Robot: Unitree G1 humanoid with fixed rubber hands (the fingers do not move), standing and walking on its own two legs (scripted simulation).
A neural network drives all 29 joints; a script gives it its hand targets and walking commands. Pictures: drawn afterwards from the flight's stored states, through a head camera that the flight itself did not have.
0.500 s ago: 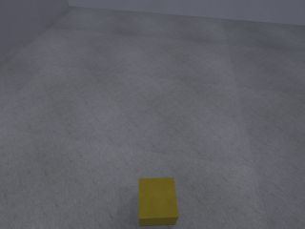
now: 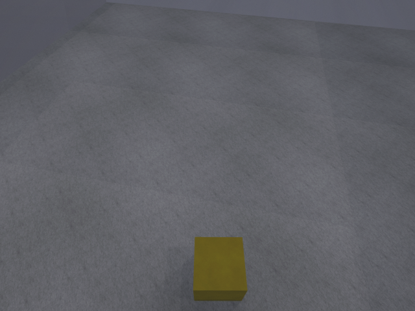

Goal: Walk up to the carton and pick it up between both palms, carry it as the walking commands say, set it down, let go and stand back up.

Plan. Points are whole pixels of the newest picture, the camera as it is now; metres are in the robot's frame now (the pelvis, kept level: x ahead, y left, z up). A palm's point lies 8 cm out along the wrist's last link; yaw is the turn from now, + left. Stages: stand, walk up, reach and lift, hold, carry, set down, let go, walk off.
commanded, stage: walk up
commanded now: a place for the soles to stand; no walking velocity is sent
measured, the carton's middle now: (218, 269) +0.39 -0.04 -0.67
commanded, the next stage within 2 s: none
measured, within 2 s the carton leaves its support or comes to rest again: neither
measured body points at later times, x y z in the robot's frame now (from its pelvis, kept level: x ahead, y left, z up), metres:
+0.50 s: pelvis +0.00 +0.00 +0.00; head +0.01 +0.01 +0.45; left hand +0.00 +0.26 -0.16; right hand +0.04 -0.25 -0.15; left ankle +0.01 +0.10 -0.73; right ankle -0.06 -0.08 -0.73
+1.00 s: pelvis -0.01 +0.00 -0.01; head +0.02 +0.01 +0.44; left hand +0.00 +0.27 -0.16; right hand +0.06 -0.25 -0.15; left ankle +0.01 +0.10 -0.73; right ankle -0.06 -0.08 -0.73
